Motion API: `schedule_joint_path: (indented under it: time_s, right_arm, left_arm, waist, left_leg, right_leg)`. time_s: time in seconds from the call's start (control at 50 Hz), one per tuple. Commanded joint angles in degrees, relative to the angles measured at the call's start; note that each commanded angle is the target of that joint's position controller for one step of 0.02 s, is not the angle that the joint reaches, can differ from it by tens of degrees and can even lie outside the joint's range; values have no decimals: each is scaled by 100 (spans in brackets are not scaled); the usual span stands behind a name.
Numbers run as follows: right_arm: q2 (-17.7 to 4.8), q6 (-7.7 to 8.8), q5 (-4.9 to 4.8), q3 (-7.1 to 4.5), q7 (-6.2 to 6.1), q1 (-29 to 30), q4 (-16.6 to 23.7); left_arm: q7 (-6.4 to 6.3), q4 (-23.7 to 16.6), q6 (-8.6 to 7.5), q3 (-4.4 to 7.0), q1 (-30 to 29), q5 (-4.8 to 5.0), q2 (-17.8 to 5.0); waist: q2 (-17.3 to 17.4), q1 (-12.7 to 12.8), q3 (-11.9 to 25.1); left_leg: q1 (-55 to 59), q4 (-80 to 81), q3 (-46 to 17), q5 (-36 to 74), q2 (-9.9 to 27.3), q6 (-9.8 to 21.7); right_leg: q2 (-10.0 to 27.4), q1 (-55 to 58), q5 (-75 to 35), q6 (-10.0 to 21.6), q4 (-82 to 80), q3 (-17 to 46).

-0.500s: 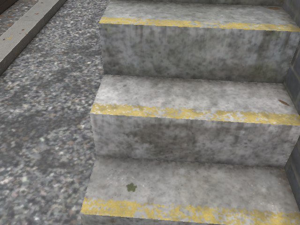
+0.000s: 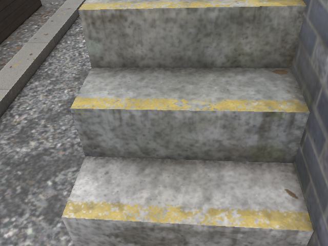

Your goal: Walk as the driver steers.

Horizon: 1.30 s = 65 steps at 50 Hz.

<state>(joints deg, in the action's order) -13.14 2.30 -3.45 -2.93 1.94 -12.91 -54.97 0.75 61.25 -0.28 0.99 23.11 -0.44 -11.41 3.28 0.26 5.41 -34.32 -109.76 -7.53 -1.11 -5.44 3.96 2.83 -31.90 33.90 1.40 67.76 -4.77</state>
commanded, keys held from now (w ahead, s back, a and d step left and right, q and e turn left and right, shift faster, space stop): no key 1.00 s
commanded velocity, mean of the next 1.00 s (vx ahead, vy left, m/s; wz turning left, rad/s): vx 0.12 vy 0.00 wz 0.00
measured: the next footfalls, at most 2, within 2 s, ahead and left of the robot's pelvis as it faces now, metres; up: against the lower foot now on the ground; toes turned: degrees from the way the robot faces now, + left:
left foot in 0.36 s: +0.30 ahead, +0.17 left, +0.20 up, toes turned -2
right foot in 1.02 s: +0.32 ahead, -0.13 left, +0.20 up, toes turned -4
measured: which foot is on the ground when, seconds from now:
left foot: up 0.00-0.34, down 0.36-1.00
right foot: down 0.00-0.50, up 0.52-1.00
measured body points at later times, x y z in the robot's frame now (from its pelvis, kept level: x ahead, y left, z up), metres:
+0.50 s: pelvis +0.16 +0.04 +0.17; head +0.18 +0.03 +0.62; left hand +0.06 +0.23 +0.02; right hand +0.42 -0.10 +0.10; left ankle +0.24 +0.16 -0.44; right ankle +0.05 -0.10 -0.59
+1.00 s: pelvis +0.28 +0.02 +0.29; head +0.24 +0.00 +0.74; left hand +0.29 +0.26 +0.15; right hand +0.42 -0.21 +0.17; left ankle +0.24 +0.17 -0.44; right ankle +0.28 -0.12 -0.43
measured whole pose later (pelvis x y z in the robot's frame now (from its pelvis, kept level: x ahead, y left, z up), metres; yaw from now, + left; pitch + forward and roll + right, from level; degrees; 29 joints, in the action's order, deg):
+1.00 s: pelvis +0.28 +0.02 +0.29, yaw -3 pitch -4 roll +3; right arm -10.6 0.4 -1.7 -1.2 -3.2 -9.9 -47.8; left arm -1.2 53.5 3.0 2.2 21.5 -3.3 -10.1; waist -0.3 3.8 1.5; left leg -4.0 -27.1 11.0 -17.5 4.1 -2.5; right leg 6.5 -17.1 16.9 0.6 43.8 0.9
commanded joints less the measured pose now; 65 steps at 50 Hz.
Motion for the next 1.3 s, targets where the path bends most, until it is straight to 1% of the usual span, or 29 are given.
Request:
schedule_joint_path:
  time_s: [0.02, 0.1, 0.16, 0.26, 0.32, 0.34, 0.36, 0.42, 0.44, 0.48, 0.52, 0.54, 0.58, 0.62, 0.66, 0.78, 0.84, 0.9, 0.92, 0.96, 0.98, 1.0, 1.04, 1.06, 1.1, 1.12, 1.16, 1.22, 1.3]
  right_arm:
    - [803, 116, 91, 288, 25, -258, 500]
    - [1024, -93, 5, 391, -96, 15, 825]
    - [1111, -257, 1, 443, -72, 573, 1168]
    - [1331, -253, 95, 590, -88, 1458, 1900]
    - [1571, -337, 5, 672, 3, 2191, 2445]
    - [1646, -396, 20, 810, 57, 2614, 2661]
    - [1772, -393, -38, 874, 9, 3087, 2960]
    - [1152, -239, -143, 521, 0, 1721, 2659]
    - [1139, -263, -136, 445, -76, 1190, 2459]
    - [1141, -471, -133, 268, -247, 876, 2085]
    - [791, -718, -23, 119, -303, 982, 1822]
    - [640, -697, 142, 87, -328, 1118, 1638]
    - [209, -444, 634, -16, -532, -155, 1228]
    - [196, -89, 215, 1, -611, -3, 919]
    - [155, 69, 102, -41, -618, 179, 591]
    - [-280, 118, 541, 97, -535, 1156, 1032]
    - [-335, 235, 470, 125, -565, 702, 835]
    - [-296, 114, 364, 156, -712, 1194, 1144]
    - [-323, 15, 208, 130, -716, 993, 1164]
    - [-698, -117, 272, -32, -573, 515, 1040]
    - [-540, -217, 114, -36, -449, 697, 1092]
    - [-302, -305, -95, 0, -353, 227, 1073]
    - [532, -540, 25, 155, -174, -748, 757]
    - [551, -674, 25, 109, -208, -1040, 541]
    - [237, -648, -2, 58, -274, -20, 726]
    - [69, -623, 120, 79, -342, 544, 844]
    - [-108, -590, 153, 29, -289, 628, 820]
    - [84, -600, 35, 17, -105, 184, 690]
    - [101, -574, 137, 10, -106, 97, 688]
  left_arm:
    - [40, 57, -142, -155, 5, -8, 495]
    - [-65, -54, -8, -198, 382, 95, 423]
    - [-213, -363, 14, -341, 466, -18, 666]
    - [-563, -570, 42, -166, 1359, 118, 227]
    - [-690, -492, 213, -36, 1763, 129, 230]
    - [-719, -697, 311, 106, 1531, 273, -101]
    - [-732, -714, 409, 111, 1530, 213, -78]
    - [-414, -88, 90, -9, 2501, 12, 4]
    - [-339, -52, -75, 100, 2243, 137, -383]
    - [-267, 236, -162, 149, 1935, 44, -383]
    - [-155, 190, -214, 136, 1522, -153, -2]
    - [-110, 94, -245, 100, 1538, -72, 416]
    - [21, -29, -130, 285, 865, 207, 291]
    - [-50, -791, -3, 217, -153, 91, 356]
    - [-122, -1127, 55, 146, -222, 145, 293]
    - [-492, -882, 450, 349, 814, 172, -203]
    - [-516, -977, 412, 381, 341, 121, -279]
    - [-265, -886, 410, 237, 188, -150, -34]
    - [-199, -930, 413, 116, -176, -365, 172]
    - [-179, -996, 371, 125, 41, -304, 79]
    - [-144, -778, 300, 82, 660, -344, 170]
    - [-105, -438, 199, 56, 872, -377, 70]
    - [-114, -169, 82, -103, 754, -155, 211]
    - [-154, -297, 75, -54, 602, -47, 8]
    - [-340, -662, 221, -49, -565, -128, -164]
    - [-369, -919, 120, -68, -1033, -141, -207]
    - [-389, -639, -35, 47, -344, 21, -380]
    - [-455, -450, 33, 103, 203, 131, -143]
    - [-444, -627, 91, 154, 12, 80, -20]
  waist:
    - [-493, -431, -961]
    - [-439, -421, -1347]
    - [-659, -235, -1241]
    - [-1001, 226, -780]
    - [-1184, 474, -596]
    - [-1203, 639, -772]
    - [-1642, 629, -983]
    - [-1433, 33, 204]
    - [-1741, -336, 385]
    - [-1744, -652, 347]
    - [-771, -637, 341]
    - [342, -380, 7]
    - [749, -799, 0]
    - [291, -539, -440]
    - [54, -215, -837]
    - [54, 818, -940]
    - [544, 638, -1299]
    - [373, 868, -1148]
    - [455, 613, -1265]
    - [830, 472, -906]
    - [694, 613, -826]
    - [-222, 288, -485]
    - [-1900, -502, -264]
    - [-2025, -482, -434]
    - [-956, -411, -1291]
    - [-686, -291, -1545]
    - [-764, 6, -1143]
    - [-842, -28, -504]
    - [-451, -62, -345]
  left_leg:
    - [-2064, -1661, -706, 190, -180, 466]
    - [-3245, -1486, -521, -1196, -74, 149]
    - [-3371, -1462, 58, -897, 221, -251]
    - [-4104, -344, 731, -960, 1040, -805]
    - [-3935, 741, 955, -1199, 1529, -965]
    - [-3256, 2108, 1481, -2098, 1492, -916]
    - [-2247, 3355, 1362, -3579, 1396, -630]
    - [970, 4323, 1856, -1101, 622, 170]
    - [1197, 4725, 1539, -1308, 623, 463]
    - [1909, 5610, 1429, -1816, 287, 593]
    - [2462, 6550, 849, -1977, 483, 643]
    - [2219, 7679, -230, -1414, 1230, 899]
    - [2056, 8544, -2314, -272, 2748, 1675]
    - [2077, 8346, -1228, -114, 2672, 791]
    - [1975, 8584, -384, -825, 2346, 317]
    - [380, 9410, 1196, -1147, 1970, 327]
    - [1279, 9628, 1111, -895, 2055, 358]
    - [1690, 9514, 1724, -386, 1679, 45]
    - [2012, 9630, 1422, 509, 1919, 245]
    - [3110, 9181, 835, 3597, 2352, 515]
    - [3598, 8108, 963, 4523, 2129, 334]
    - [3676, 7169, 1086, 2795, 1710, 108]
    - [2566, 6103, 976, -2374, 843, -693]
    - [2470, 6348, 928, -2930, 860, -938]
    - [2257, 8475, 1014, -2207, 919, -928]
    - [2018, 8755, 588, -1718, 1116, -959]
    - [1957, 8538, 470, -1904, 1171, -947]
    - [1904, 8654, 520, -1613, 1204, -879]
    - [1987, 8990, 521, -1226, 1193, -800]
  right_leg:
    - [1209, 406, -72, 746, -3982, 3030]
    - [1170, 1185, -2699, 503, -4494, 1210]
    - [881, 1165, -3273, 669, -4899, 442]
    - [1023, 2806, -4085, 766, -5151, 605]
    - [1207, 3744, -4663, 860, -5318, 1039]
    - [1277, 3460, -4838, 952, -5925, 948]
    - [1500, 3015, -6015, 874, -6194, 909]
    - [1223, 2805, -12444, 791, -5461, 255]
    - [1274, 2902, -12571, 706, -5105, 137]
    - [861, 2580, -10574, 655, -4450, 7]
    - [544, 1891, -7303, 669, -3698, 252]
    - [447, 1294, -3358, 452, -2230, 683]
    - [-208, 90, -432, -157, 2661, 1579]
    - [-336, -1474, 627, -130, 4841, 1941]
    - [-408, -1847, 590, 102, 5116, 1806]
    - [-763, -134, -1318, -591, 5383, 1017]
    - [-431, -459, -1073, -720, 4539, 1172]
    - [391, 909, -1632, -577, -143, 961]
    - [462, 939, -1488, -407, -1251, 618]
    - [508, 1120, -652, 4, -2676, 452]
    - [260, 1254, -1493, 195, -4049, 120]
    - [56, 1665, -3375, 218, -4486, 265]
    - [773, 2329, -8364, 293, -4114, 1390]
    - [1223, 1813, -6228, 900, -4548, 1993]
    - [570, 1200, -1945, 699, -5042, 1855]
    - [702, 1333, -2177, 335, -5213, 2045]
    - [826, 2382, -3931, -91, -5276, 2151]
    - [698, 3473, -5842, 33, -4778, 1604]
    - [509, 3540, -5418, 191, -4795, 1247]
Keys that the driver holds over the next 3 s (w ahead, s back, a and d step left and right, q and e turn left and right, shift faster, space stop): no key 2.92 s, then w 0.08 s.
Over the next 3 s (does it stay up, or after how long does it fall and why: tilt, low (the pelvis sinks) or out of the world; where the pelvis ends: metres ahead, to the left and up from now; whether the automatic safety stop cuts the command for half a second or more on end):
stays up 0.29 0.01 0.31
